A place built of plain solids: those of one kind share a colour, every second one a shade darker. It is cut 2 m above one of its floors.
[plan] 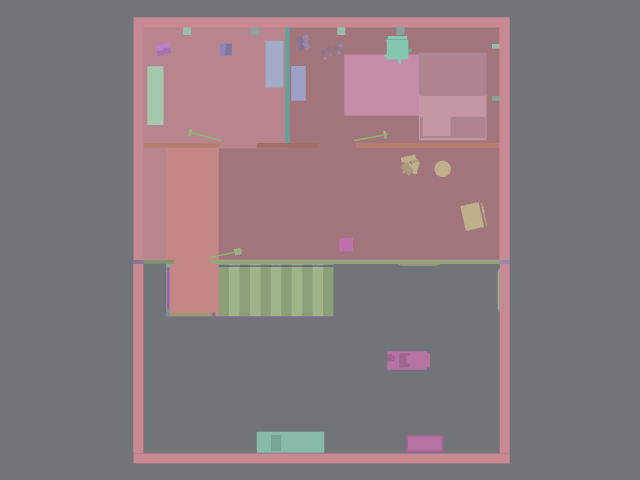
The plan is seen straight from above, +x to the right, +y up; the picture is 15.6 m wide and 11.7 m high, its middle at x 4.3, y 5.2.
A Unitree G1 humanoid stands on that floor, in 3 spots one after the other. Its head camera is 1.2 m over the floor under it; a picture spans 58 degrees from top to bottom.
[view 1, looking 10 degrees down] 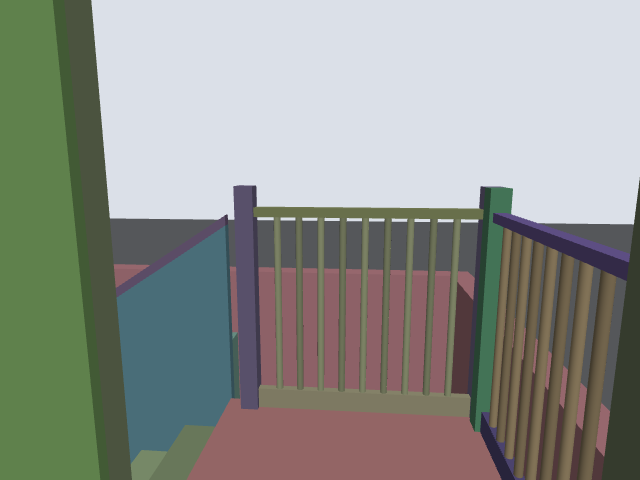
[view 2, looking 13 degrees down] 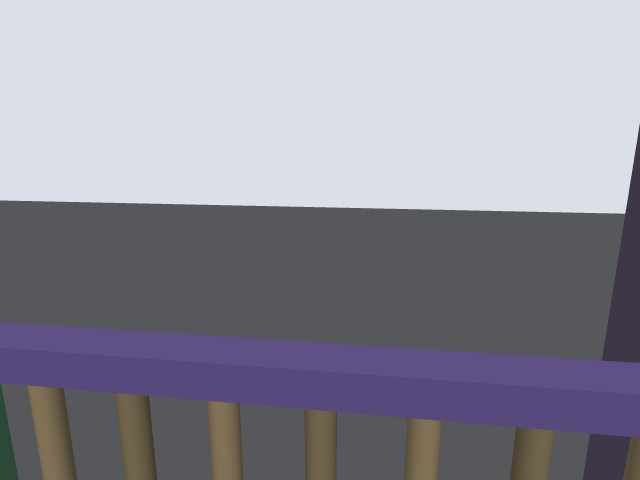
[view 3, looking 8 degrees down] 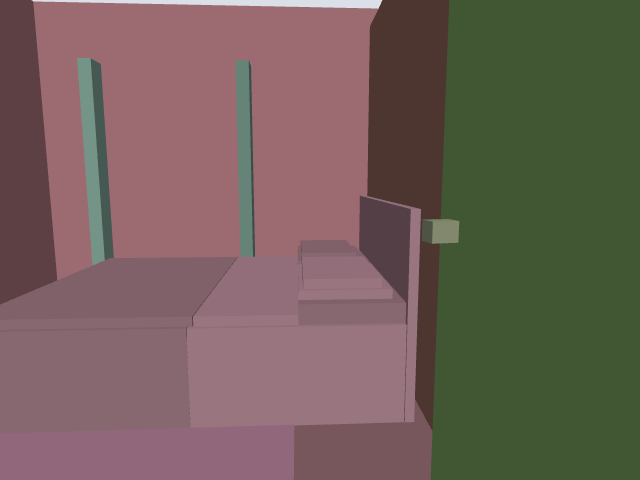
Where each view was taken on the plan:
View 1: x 1.19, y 5.37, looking -85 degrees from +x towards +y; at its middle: headland_side_guard_bal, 2.00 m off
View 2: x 0.98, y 3.98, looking -172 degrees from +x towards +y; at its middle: ground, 14.13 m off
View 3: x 4.73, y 8.21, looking -3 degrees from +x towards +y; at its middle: wall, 4.00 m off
